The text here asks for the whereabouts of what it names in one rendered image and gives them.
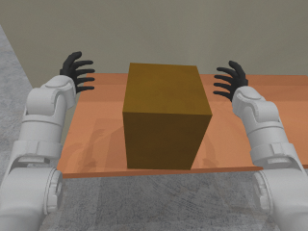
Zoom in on carton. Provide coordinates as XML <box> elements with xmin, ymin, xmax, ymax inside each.
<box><xmin>122</xmin><ymin>63</ymin><xmax>213</xmax><ymax>170</ymax></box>

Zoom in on table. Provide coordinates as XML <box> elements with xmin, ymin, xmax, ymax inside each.
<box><xmin>57</xmin><ymin>73</ymin><xmax>308</xmax><ymax>179</ymax></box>

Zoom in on left robot forearm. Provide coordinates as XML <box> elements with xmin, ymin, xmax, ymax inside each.
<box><xmin>0</xmin><ymin>75</ymin><xmax>76</xmax><ymax>198</ymax></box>

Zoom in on left robot hand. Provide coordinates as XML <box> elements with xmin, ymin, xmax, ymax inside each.
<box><xmin>60</xmin><ymin>51</ymin><xmax>95</xmax><ymax>94</ymax></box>

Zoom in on robot right upper arm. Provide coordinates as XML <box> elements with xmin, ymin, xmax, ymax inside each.
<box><xmin>252</xmin><ymin>167</ymin><xmax>308</xmax><ymax>231</ymax></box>

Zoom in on robot left upper arm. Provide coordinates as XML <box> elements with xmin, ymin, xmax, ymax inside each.
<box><xmin>0</xmin><ymin>167</ymin><xmax>64</xmax><ymax>231</ymax></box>

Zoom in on right robot forearm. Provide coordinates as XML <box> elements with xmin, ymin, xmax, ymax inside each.
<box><xmin>232</xmin><ymin>86</ymin><xmax>308</xmax><ymax>180</ymax></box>

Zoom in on right robot hand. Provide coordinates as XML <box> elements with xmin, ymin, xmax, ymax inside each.
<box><xmin>213</xmin><ymin>61</ymin><xmax>248</xmax><ymax>102</ymax></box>

